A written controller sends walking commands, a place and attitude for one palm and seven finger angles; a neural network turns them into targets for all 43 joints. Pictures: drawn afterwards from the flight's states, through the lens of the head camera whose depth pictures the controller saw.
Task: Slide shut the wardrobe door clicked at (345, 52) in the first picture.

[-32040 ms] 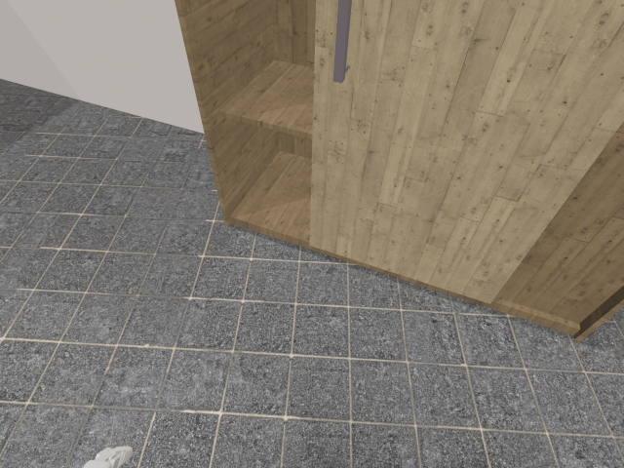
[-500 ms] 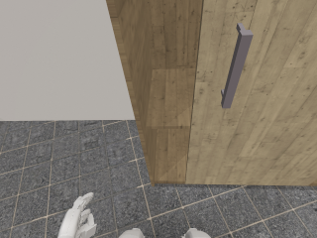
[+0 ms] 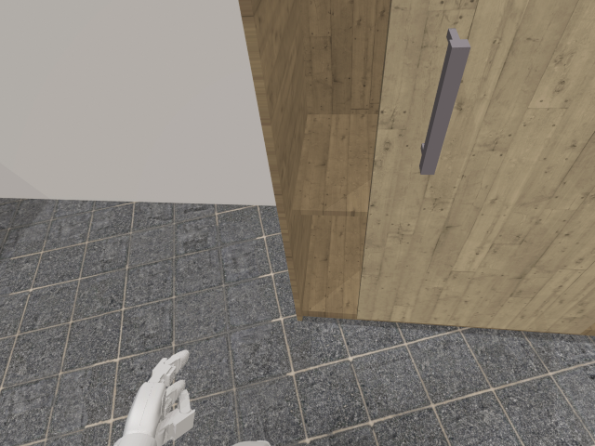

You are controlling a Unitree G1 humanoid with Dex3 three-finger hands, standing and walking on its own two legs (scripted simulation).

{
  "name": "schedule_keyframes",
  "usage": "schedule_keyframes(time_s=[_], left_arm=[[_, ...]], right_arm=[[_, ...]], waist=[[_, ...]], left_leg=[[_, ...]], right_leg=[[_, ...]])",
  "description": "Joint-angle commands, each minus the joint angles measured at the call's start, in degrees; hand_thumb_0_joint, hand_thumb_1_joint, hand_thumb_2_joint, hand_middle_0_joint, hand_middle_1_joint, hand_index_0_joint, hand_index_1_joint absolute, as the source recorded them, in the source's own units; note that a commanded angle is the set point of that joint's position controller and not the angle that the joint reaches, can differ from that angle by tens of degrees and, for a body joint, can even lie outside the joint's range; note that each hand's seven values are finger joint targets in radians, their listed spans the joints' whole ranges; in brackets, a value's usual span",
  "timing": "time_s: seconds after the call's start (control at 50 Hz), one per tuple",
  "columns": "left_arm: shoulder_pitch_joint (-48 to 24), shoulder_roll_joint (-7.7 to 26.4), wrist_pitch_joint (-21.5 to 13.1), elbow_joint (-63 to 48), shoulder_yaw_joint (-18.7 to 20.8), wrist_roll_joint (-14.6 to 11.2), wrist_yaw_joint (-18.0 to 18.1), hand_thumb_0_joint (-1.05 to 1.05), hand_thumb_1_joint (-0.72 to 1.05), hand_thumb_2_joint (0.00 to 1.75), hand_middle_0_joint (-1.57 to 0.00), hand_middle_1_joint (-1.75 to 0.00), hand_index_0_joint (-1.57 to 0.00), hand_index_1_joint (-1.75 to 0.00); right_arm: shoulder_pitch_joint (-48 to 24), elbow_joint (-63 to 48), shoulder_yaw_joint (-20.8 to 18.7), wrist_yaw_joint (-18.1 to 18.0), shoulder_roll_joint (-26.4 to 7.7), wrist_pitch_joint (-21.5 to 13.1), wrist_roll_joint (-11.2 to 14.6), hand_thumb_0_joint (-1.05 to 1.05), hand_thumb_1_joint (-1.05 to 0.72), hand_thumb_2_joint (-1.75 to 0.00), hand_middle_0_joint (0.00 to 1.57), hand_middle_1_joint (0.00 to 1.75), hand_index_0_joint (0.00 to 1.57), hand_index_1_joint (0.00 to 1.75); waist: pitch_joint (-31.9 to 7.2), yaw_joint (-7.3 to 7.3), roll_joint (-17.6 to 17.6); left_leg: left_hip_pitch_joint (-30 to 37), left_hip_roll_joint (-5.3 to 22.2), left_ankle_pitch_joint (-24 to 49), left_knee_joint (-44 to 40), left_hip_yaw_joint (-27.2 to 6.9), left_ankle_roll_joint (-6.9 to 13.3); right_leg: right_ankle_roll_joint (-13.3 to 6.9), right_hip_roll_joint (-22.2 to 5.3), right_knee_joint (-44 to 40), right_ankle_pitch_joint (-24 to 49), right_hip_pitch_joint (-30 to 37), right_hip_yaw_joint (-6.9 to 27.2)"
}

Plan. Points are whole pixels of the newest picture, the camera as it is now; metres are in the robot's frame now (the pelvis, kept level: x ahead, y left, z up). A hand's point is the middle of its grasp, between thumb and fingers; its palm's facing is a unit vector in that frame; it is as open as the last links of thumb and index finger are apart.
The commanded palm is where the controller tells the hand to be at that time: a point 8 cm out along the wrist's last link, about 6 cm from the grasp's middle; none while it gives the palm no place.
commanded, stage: stop stepping back and stand still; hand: right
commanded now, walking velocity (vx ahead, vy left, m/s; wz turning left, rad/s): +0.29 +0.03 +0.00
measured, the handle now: (438, 108) +0.58 -0.21 +0.14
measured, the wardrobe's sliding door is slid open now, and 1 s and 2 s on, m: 0.19 0.19 0.19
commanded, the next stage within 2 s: let the arm hang, fingers relaxed in 1.08 s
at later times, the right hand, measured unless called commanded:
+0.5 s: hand out of the picture +0.09 -0.26 +0.18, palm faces +0.45 +0.78 -0.44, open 7.5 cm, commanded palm +0.03 -0.30 +0.18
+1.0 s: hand out of the picture +0.04 -0.29 +0.17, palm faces +0.47 +0.76 -0.45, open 7.5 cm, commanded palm -0.02 -0.32 +0.18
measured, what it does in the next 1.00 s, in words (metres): walks backwards: left foot, then right foot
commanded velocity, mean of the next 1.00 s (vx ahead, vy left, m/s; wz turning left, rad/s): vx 0.18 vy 0.02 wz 0.00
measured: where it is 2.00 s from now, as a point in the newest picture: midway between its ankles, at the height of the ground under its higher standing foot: outside the picture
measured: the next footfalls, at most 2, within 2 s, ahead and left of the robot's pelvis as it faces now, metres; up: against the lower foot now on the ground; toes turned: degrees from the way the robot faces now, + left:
left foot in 0.10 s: +0.01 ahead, +0.15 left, +0.00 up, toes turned +2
right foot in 0.30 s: -0.09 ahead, -0.14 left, +0.00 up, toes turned -1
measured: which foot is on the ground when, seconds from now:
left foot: up 0.00-0.08, down 0.10-0.72, up 0.74-0.94, down 0.96-1.00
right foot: down 0.00-0.10, up 0.12-0.28, down 0.30-1.00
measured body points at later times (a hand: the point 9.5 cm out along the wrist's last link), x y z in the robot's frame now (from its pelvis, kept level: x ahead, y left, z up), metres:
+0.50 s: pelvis -0.11 +0.00 -0.01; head -0.15 -0.02 +0.43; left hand +0.00 +0.24 -0.09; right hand +0.06 -0.30 +0.20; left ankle -0.07 +0.10 -0.73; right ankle -0.07 -0.12 -0.73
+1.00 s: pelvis -0.16 -0.02 -0.01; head -0.19 -0.03 +0.43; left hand -0.02 +0.21 -0.10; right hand +0.00 -0.33 +0.19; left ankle -0.12 +0.09 -0.74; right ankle -0.14 -0.12 -0.72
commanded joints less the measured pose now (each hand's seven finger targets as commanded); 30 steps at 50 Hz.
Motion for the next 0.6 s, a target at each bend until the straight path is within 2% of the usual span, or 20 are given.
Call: schedule_keyframes(time_s=[0.0,0.04,0.06,0.08,0.1,0.12,0.16,0.24,0.26,0.28,0.3,0.34,0.38,0.42,0.44,0.46,0.48,0.5,0.52,0.58], left_arm=[[-3.3,11.2,-1.4,-8.3,3.1,-1.0,1.1,0.00,0.90,0.90,-0.20,-0.30,-0.20,-0.30],[-3.7,11.1,-0.3,-9.4,2.9,-1.0,1.5,0.00,0.90,0.90,-0.20,-0.30,-0.20,-0.30],[-3.4,10.3,0.3,-9.1,2.6,-1.1,1.7,0.00,0.90,0.90,-0.20,-0.30,-0.20,-0.30],[-2.8,10.0,0.7,-8.8,2.8,-1.2,1.7,0.00,0.90,0.90,-0.20,-0.30,-0.20,-0.30],[-3.0,9.7,0.6,-8.5,2.9,-2.1,1.7,0.00,0.90,0.90,-0.20,-0.30,-0.20,-0.30],[-2.7,9.9,0.8,-6.3,3.0,-2.4,1.7,0.00,0.90,0.90,-0.20,-0.30,-0.20,-0.30],[-5.4,9.3,2.1,-6.3,2.4,-1.6,1.8,0.00,0.90,0.90,-0.20,-0.30,-0.20,-0.30],[-3.5,9.4,0.7,-5.9,2.0,-1.3,3.4,0.00,0.90,0.90,-0.20,-0.30,-0.20,-0.30],[-2.4,10.9,-0.2,-6.4,2.0,-0.8,3.7,0.00,0.90,0.90,-0.20,-0.30,-0.20,-0.30],[-3.2,11.3,-0.7,-7.9,3.0,-0.6,3.6,0.00,0.90,0.90,-0.20,-0.30,-0.20,-0.30],[-2.4,9.8,-1.5,-6.2,3.0,-0.7,3.3,0.00,0.90,0.90,-0.20,-0.30,-0.20,-0.30],[-3.2,9.0,-2.1,-5.2,2.8,-0.4,1.4,0.00,0.90,0.90,-0.20,-0.30,-0.20,-0.30],[-2.7,9.6,-1.3,-3.0,2.3,-0.8,0.7,0.00,0.90,0.90,-0.20,-0.30,-0.20,-0.30],[-3.6,10.8,0.4,-4.6,2.4,-0.6,0.9,0.00,0.90,0.90,-0.20,-0.30,-0.20,-0.30],[-3.7,10.6,1.2,-5.5,2.3,-0.7,1.0,0.00,0.90,0.90,-0.20,-0.30,-0.20,-0.30],[-4.7,10.5,1.9,-6.3,2.6,-0.7,1.0,0.00,0.90,0.90,-0.20,-0.30,-0.20,-0.30],[-4.3,10.2,2.2,-6.7,3.5,-1.4,1.1,0.00,0.90,0.90,-0.20,-0.30,-0.20,-0.30],[-3.9,10.4,1.2,-7.0,2.7,-1.7,1.3,0.00,0.90,0.90,-0.20,-0.30,-0.20,-0.30],[-3.3,7.3,0.9,-2.9,1.7,-1.1,1.2,0.00,0.90,0.90,-0.20,-0.30,-0.20,-0.30],[-3.9,8.3,1.4,-2.2,1.8,-1.0,1.9,0.00,0.90,0.90,-0.20,-0.30,-0.20,-0.30]], right_arm=[[-2.0,-7.6,-5.8,-1.8,-8.2,-1.0,-0.1,0.00,-0.90,-0.90,0.20,0.30,0.20,0.30],[-3.4,-7.6,-7.2,-1.7,-10.7,0.2,-1.0,0.00,-0.90,-0.90,0.20,0.30,0.20,0.30],[-4.9,-7.1,-6.0,-1.5,-10.1,0.4,-1.0,0.00,-0.90,-0.90,0.20,0.30,0.20,0.30],[-6.0,-7.5,-7.2,-1.7,-12.4,0.3,-0.6,0.00,-0.90,-0.90,0.20,0.30,0.20,0.30],[-9.2,-8.2,-5.5,-1.8,-10.8,0.8,0.3,0.00,-0.90,-0.90,0.20,0.30,0.20,0.30],[-9.5,-5.8,-3.9,-1.6,-8.4,1.8,0.8,0.00,-0.90,-0.90,0.20,0.30,0.20,0.30],[-9.7,-5.8,-4.1,-1.6,-9.0,2.7,0.3,0.00,-0.90,-0.90,0.20,0.30,0.20,0.30],[-9.4,-10.2,-3.7,-2.6,-9.0,2.0,-0.7,0.00,-0.90,-0.90,0.20,0.30,0.20,0.30],[-10.9,-13.2,-4.4,-3.0,-9.6,1.1,-1.0,0.00,-0.90,-0.90,0.20,0.30,0.20,0.30],[-13.2,-16.8,-4.9,-3.2,-11.0,0.1,-1.8,0.00,-0.90,-0.90,0.20,0.30,0.20,0.30],[-9.8,-11.0,-6.9,-3.2,-11.6,-0.2,-2.2,0.00,-0.90,-0.90,0.20,0.30,0.20,0.30],[-12.1,-14.7,-6.5,-2.4,-12.4,-0.7,-2.3,0.00,-0.90,-0.90,0.20,0.30,0.20,0.30],[-3.3,-4.8,-5.5,-1.9,-8.3,-0.4,-1.9,0.00,-0.90,-0.90,0.20,0.30,0.20,0.30],[-3.0,-2.3,-5.4,-1.6,-8.0,0.1,-2.1,0.00,-0.90,-0.90,0.20,0.30,0.20,0.30],[-2.4,0.0,-4.2,-1.1,-7.1,0.7,-2.3,0.00,-0.90,-0.90,0.20,0.30,0.20,0.30],[-5.2,-0.9,-5.1,-0.8,-9.2,0.7,-2.3,0.00,-0.90,-0.90,0.20,0.30,0.20,0.30],[-7.4,-1.6,-6.2,-0.5,-11.2,0.7,-1.7,0.00,-0.90,-0.90,0.20,0.30,0.20,0.30],[-12.6,-6.9,-7.8,-0.1,-13.1,0.6,0.1,0.00,-0.90,-0.90,0.20,0.30,0.20,0.30],[-12.2,-1.8,-7.6,-0.2,-11.4,1.2,0.1,0.00,-0.90,-0.90,0.20,0.30,0.20,0.30],[-11.9,-3.2,-3.2,-0.1,-8.2,2.4,-0.8,0.00,-0.90,-0.90,0.20,0.30,0.20,0.30]], waist=[[-8.5,0.46,-13.8],[-9.1,0.27,-9.0],[-8.5,0.57,-2.5],[-9.7,0.93,7.4],[-8.1,1.03,15.7],[-4.3,2.52,17.3],[-1.2,3.09,8.7],[-5.0,2.50,-4.9],[-5.9,2.23,-19.8],[-5.0,1.41,-30.4],[-5.8,2.10,-21.6],[-2.6,2.09,-16.9],[-1.7,0.94,-12.3],[-3.9,-0.07,-14.5],[-3.7,-0.48,-9.6],[-3.6,-0.69,2.0],[-4.9,0.25,17.0],[-5.1,2.25,14.4],[-4.5,2.75,13.2],[-0.4,3.01,4.8]], left_leg=[[11.8,0.8,3.5,-14.2,3.1,0.9],[16.9,1.3,5.9,-22.5,4.2,2.2],[13.5,6.2,7.1,-26.8,0.9,5.1],[5.6,16.5,8.6,-31.4,-10.7,10.5],[-2.5,25.2,1.6,-35.3,-20.7,14.8],[-8.1,24.0,-1.2,-34.8,-19.6,14.5],[-14.1,20.9,-2.9,-31.6,-10.5,11.6],[-3.7,12.5,-6.6,-15.7,-4.8,6.2],[-3.1,5.6,-5.0,-0.2,-0.4,3.8],[-9.9,-0.5,-7.3,13.3,5.3,0.6],[-10.8,0.8,-3.5,21.0,1.0,0.8],[-10.8,4.7,-1.0,20.0,-3.0,0.8],[2.6,4.9,1.0,1.8,0.4,1.2],[21.7,1.4,2.0,-9.3,5.8,1.5],[25.3,1.7,2.0,-14.1,4.9,2.3],[23.4,6.8,-0.8,-22.7,-4.1,5.5],[14.8,20.3,-5.8,-33.2,-26.6,12.1],[3.9,22.4,6.0,-32.9,-26.0,13.3],[-5.5,22.8,-22.1,-38.7,-26.2,12.3],[-16.7,19.0,-21.5,-36.2,-16.9,10.0]], right_leg=[[-2.5,-9.9,-12.0,-28.5,0.1,11.1],[-0.1,-4.5,-4.9,-32.4,-2.3,6.3],[1.2,-0.1,7.8,-29.6,-1.2,1.4],[2.9,4.9,31.9,-23.9,0.8,-2.7],[3.3,4.8,48.1,-22.6,-2.6,3.0],[3.0,1.7,53.2,-18.2,-3.0,7.3],[2.0,-1.4,44.8,-17.7,1.3,7.2],[0.1,0.7,-4.7,-17.6,10.6,1.1],[-1.8,-3.4,-16.2,-21.3,11.3,8.4],[-6.3,-12.2,-15.9,-20.0,11.2,22.3],[-9.8,-13.1,-15.3,-14.8,8.0,24.5],[-9.5,-14.0,-14.6,-16.7,3.6,28.0],[-7.2,-11.1,-11.3,-22.1,-4.2,15.1],[-4.1,-7.4,-8.1,-36.6,-16.0,9.4],[-2.7,-3.7,1.1,-34.7,-18.1,6.0],[-1.2,1.8,19.4,-30.9,-19.4,0.8],[0.4,6.9,44.3,-25.7,-18.0,-2.2],[1.8,4.3,57.4,-17.0,-13.4,2.1],[1.7,2.5,56.9,-18.6,-9.8,2.9],[0.1,-1.5,35.7,-17.2,1.5,2.0]])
